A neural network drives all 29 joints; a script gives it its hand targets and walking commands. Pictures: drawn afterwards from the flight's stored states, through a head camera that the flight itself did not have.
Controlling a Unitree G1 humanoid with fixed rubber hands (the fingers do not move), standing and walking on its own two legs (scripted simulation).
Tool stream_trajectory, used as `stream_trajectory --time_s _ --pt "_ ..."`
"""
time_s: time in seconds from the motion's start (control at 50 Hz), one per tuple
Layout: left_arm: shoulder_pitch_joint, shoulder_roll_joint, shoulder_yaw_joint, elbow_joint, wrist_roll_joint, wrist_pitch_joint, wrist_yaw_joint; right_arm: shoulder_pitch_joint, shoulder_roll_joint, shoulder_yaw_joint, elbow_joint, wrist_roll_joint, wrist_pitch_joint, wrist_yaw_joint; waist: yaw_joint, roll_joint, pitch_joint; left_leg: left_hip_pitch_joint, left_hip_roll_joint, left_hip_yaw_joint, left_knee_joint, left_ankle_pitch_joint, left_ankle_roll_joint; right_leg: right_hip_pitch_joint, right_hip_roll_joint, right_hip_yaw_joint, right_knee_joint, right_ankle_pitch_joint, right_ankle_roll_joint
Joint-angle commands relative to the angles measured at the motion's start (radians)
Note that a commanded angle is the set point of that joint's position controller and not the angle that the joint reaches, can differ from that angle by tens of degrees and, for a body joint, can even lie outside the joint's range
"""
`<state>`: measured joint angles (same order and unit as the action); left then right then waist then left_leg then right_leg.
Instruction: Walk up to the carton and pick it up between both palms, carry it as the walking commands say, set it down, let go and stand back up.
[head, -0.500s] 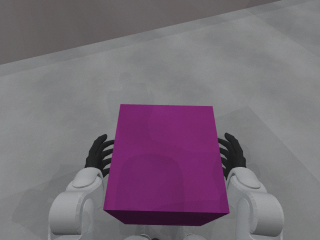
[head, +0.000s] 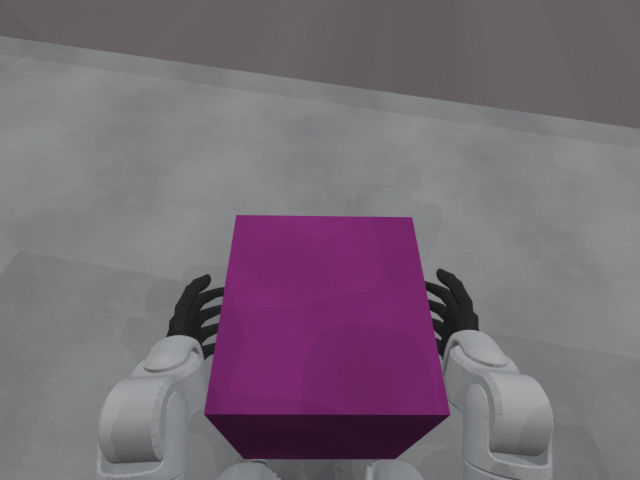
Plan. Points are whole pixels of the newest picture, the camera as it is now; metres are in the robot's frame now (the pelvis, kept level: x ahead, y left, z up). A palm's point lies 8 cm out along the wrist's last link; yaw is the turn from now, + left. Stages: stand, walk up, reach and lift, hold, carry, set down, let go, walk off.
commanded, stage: carry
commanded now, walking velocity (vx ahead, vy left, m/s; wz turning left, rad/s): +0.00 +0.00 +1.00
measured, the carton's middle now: (322, 346) +0.27 +0.00 +0.01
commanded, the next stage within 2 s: none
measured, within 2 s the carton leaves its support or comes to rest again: neither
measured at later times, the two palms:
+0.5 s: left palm out of the picture +0.10 +0.29 +0.11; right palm (287, 309) +0.26 +0.04 +0.12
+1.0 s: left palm out of the picture -0.06 +0.36 +0.11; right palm (107, 396) +0.17 +0.20 +0.10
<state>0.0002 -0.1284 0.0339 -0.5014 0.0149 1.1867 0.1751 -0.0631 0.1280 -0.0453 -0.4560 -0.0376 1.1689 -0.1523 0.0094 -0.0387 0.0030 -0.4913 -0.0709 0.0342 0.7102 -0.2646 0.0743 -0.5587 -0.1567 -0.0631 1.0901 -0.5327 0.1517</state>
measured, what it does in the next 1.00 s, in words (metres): walks backwards, turning left: right foot, then left foot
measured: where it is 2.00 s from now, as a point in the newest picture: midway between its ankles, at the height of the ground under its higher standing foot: outside the picture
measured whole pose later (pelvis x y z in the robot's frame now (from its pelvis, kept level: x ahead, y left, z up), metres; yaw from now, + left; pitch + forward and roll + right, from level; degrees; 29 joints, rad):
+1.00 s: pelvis -0.10 +0.09 +0.02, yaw +56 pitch +4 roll +0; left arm 0.02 -0.13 -0.02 -0.51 0.02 1.15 0.17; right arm -0.02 0.13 -0.07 -0.54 -0.04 1.18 -0.15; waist -0.03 0.07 -0.05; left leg -0.46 -0.21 -0.13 0.58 -0.24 0.03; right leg -0.33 0.00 -0.04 0.54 -0.27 0.00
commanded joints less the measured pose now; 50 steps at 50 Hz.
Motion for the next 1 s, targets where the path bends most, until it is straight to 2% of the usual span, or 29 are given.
stream_trajectory --time_s 0.0,0.06,0.12,0.16,0.18,0.2,0.22,0.24,0.26,0.28,0.34,0.44,0.46,0.48,0.5,0.52,0.54,0.56,0.58,0.6,0.64,0.72,0.78,0.86,0.9,0.92,0.94,0.96,0.98 --pt "-0.516 -0.93 -0.692 -0.228 -0.331 -0.076 -0.169 -0.334 0.894 0.608 -0.186 0.273 -0.044 0.14 -0.044 0.179 -0.408 0.349 0.266 -0.404 -0.247 0.309 0.102 -0.028 0.033 0.051 -0.05 0.067 -0.021" --pt "-0.454 -0.899 -0.662 -0.212 -0.306 -0.082 -0.165 -0.329 0.86 0.637 -0.218 0.278 -0.043 0.14 -0.045 0.149 -0.413 0.309 0.281 -0.521 -0.307 0.219 0.106 0.044 0.079 0.074 -0.153 0.078 -0.036" --pt "-0.424 -0.884 -0.642 -0.215 -0.294 -0.083 -0.163 -0.321 0.847 0.658 -0.236 0.279 -0.037 0.139 -0.042 0.139 -0.403 0.288 0.258 -0.566 -0.343 0.238 0.076 0.142 0.125 0.082 -0.31 0.085 -0.053" --pt "-0.396 -0.868 -0.621 -0.205 -0.283 -0.078 -0.164 -0.317 0.831 0.667 -0.237 0.276 -0.025 0.138 -0.033 0.142 -0.399 0.233 0.212 -0.543 -0.368 0.176 0.03 0.276 0.138 0.067 -0.476 0.101 -0.068" --pt "-0.383 -0.864 -0.61 -0.195 -0.275 -0.074 -0.163 -0.322 0.827 0.673 -0.239 0.278 -0.018 0.137 -0.018 0.121 -0.396 0.145 0.158 -0.465 -0.364 0.16 -0.035 0.423 0.106 0.058 -0.603 0.154 -0.085" --pt "-0.356 -0.855 -0.595 -0.181 -0.253 -0.076 -0.162 -0.339 0.823 0.688 -0.255 0.283 -0.012 0.14 0.001 -0.012 -0.369 -0.04 0.048 -0.296 -0.301 0.027 -0.138 0.593 -0.007 0.135 -0.756 0.132 -0.138" --pt "-0.356 -0.857 -0.583 -0.177 -0.242 -0.079 -0.161 -0.353 0.84 0.711 -0.262 0.296 -0.004 0.144 0.012 -0.38 -0.378 -0.102 -0.095 -0.126 0.148 -0.216 -0.135 0.575 -0.303 0.459 -0.863 0.192 -0.268" --pt "-0.352 -0.863 -0.586 -0.18 -0.235 -0.073 -0.161 -0.391 0.831 0.702 -0.256 0.297 -0.006 0.145 -0.009 -0.267 -0.308 -0.145 -0.007 -0.054 0.377 -0.243 -0.108 0.471 -0.405 0.4 -0.836 0.359 -0.288" --pt "-0.367 -0.842 -0.58 -0.207 -0.23 -0.074 -0.16 -0.405 0.843 0.717 -0.256 0.316 -0.009 0.146 -0.015 -0.115 -0.284 -0.135 0.023 -0.06 0.444 -0.217 -0.097 0.454 -0.347 0.289 -0.782 0.526 -0.273" --pt "-0.374 -0.817 -0.579 -0.214 -0.227 -0.071 -0.158 -0.402 0.834 0.722 -0.257 0.321 -0.005 0.147 -0.015 -0.072 -0.275 -0.138 0.044 -0.048 0.448 -0.186 -0.095 0.473 -0.294 0.176 -0.734 0.629 -0.241" --pt "-0.363 -0.766 -0.559 -0.191 -0.212 -0.048 -0.145 -0.338 0.815 0.692 -0.172 0.305 0.024 0.14 -0.011 -0.139 -0.264 -0.107 0.043 0.037 0.303 -0.209 -0.115 0.522 -0.235 0.012 -0.648 0.765 -0.196" --pt "-0.383 -0.748 -0.558 -0.154 -0.219 -0.018 -0.14 -0.36 0.814 0.646 -0.127 0.29 0.045 0.123 -0.008 -0.258 -0.26 0.037 0.045 0.152 0.019 -0.199 -0.103 0.49 -0.275 -0.101 -0.62 0.756 -0.167" --pt "-0.385 -0.761 -0.568 -0.154 -0.222 -0.016 -0.139 -0.354 0.807 0.635 -0.124 0.287 0.046 0.123 -0.012 -0.25 -0.285 0.083 0.043 0.166 -0.035 -0.184 -0.091 0.5 -0.279 -0.126 -0.572 0.746 -0.142" --pt "-0.4 -0.769 -0.578 -0.162 -0.226 -0.014 -0.136 -0.325 0.795 0.617 -0.104 0.281 0.047 0.125 -0.028 -0.174 -0.32 0.182 0.037 0.16 -0.14 -0.137 -0.072 0.464 -0.26 -0.167 -0.457 0.695 -0.107" --pt "-0.406 -0.766 -0.577 -0.155 -0.227 -0.008 -0.132 -0.308 0.786 0.596 -0.094 0.266 0.048 0.127 -0.055 -0.04 -0.327 0.336 0.08 0.083 -0.289 0.011 -0.048 0.31 -0.234 -0.199 -0.283 0.558 -0.053" --pt "-0.428 -0.768 -0.588 -0.158 -0.228 0.0 -0.132 -0.295 0.781 0.576 -0.068 0.249 0.049 0.126 -0.052 0.231 -0.285 0.472 0.282 -0.275 -0.35 0.294 0.047 -0.021 -0.139 -0.179 -0.074 -0.01 0.015" --pt "-0.414 -0.785 -0.605 -0.151 -0.234 0.006 -0.137 -0.249 0.785 0.566 -0.053 0.243 0.044 0.125 -0.052 0.442 -0.282 0.541 0.478 -0.599 -0.301 0.749 0.176 -0.247 -0.001 -0.135 0.106 -0.331 0.064" --pt "-0.413 -0.807 -0.616 -0.115 -0.246 0.001 -0.143 -0.25 0.802 0.558 -0.07 0.231 0.042 0.125 -0.041 0.213 -0.273 0.534 0.397 -0.424 -0.172 0.995 0.156 -0.214 -0.04 -0.008 0.15 -0.249 0.045" --pt "-0.476 -0.861 -0.651 -0.144 -0.286 -0.009 -0.157 -0.308 0.83 0.559 -0.112 0.244 0.022 0.129 -0.046 0.235 -0.314 0.506 0.386 -0.4 -0.172 0.881 0.152 -0.207 -0.026 0.003 0.111 -0.199 0.031" --pt "-0.524 -0.899 -0.678 -0.171 -0.316 -0.02 -0.166 -0.324 0.866 0.56 -0.124 0.247 0.008 0.131 -0.046 0.201 -0.329 0.456 0.337 -0.36 -0.186 0.752 0.134 -0.173 -0.018 0.02 0.101 -0.087 0.021" --pt "-0.573 -0.966 -0.714 -0.206 -0.347 -0.05 -0.175 -0.357 0.921 0.569 -0.152 0.267 -0.021 0.145 -0.039 0.21 -0.379 0.39 0.262 -0.321 -0.208 0.534 0.111 -0.078 0.01 0.026 0.057 0.054 0.002" --pt "-0.513 -0.939 -0.681 -0.226 -0.325 -0.084 -0.17 -0.338 0.908 0.612 -0.193 0.275 -0.043 0.148 -0.045 0.127 -0.404 0.369 0.272 -0.46 -0.287 0.289 0.121 -0.006 0.065 0.075 -0.079 0.091 -0.021" --pt "-0.444 -0.905 -0.654 -0.196 -0.295 -0.085 -0.167 -0.33 0.871 0.633 -0.217 0.274 -0.042 0.146 -0.043 0.115 -0.408 0.373 0.279 -0.561 -0.331 0.294 0.114 0.029 0.106 0.107 -0.17 0.099 -0.031" --pt "-0.408 -0.873 -0.627 -0.189 -0.269 -0.081 -0.163 -0.33 0.849 0.65 -0.226 0.279 -0.028 0.148 -0.04 0.108 -0.402 0.363 0.246 -0.602 -0.37 0.329 0.073 0.126 0.155 0.121 -0.348 0.109 -0.047" --pt "-0.382 -0.861 -0.613 -0.183 -0.259 -0.076 -0.161 -0.323 0.84 0.65 -0.224 0.281 -0.019 0.146 -0.035 0.122 -0.414 0.331 0.205 -0.558 -0.38 0.327 0.032 0.255 0.165 0.094 -0.503 0.116 -0.055" --pt "-0.378 -0.853 -0.609 -0.186 -0.255 -0.074 -0.159 -0.323 0.837 0.65 -0.219 0.283 -0.013 0.145 -0.025 0.116 -0.424 0.26 0.17 -0.506 -0.375 0.312 -0.017 0.39 0.137 0.087 -0.608 0.157 -0.067" --pt "-0.366 -0.842 -0.606 -0.176 -0.242 -0.068 -0.158 -0.326 0.82 0.647 -0.221 0.282 -0.005 0.143 -0.009 0.073 -0.415 0.102 0.1 -0.394 -0.343 0.226 -0.108 0.574 0.059 0.111 -0.732 0.215 -0.103" --pt "-0.351 -0.831 -0.595 -0.164 -0.218 -0.068 -0.154 -0.343 0.826 0.663 -0.226 0.292 0.004 0.144 0.014 -0.159 -0.384 -0.08 -0.056 -0.215 -0.123 -0.079 -0.172 0.673 -0.154 0.319 -0.873 0.242 -0.217" --pt "-0.352 -0.847 -0.588 -0.151 -0.215 -0.065 -0.153 -0.377 0.82 0.672 -0.239 0.292 0.01 0.147 0.0 -0.348 -0.352 -0.147 -0.086 -0.075 0.252 -0.277 -0.122 0.57 -0.399 0.48 -0.842 0.454 -0.311"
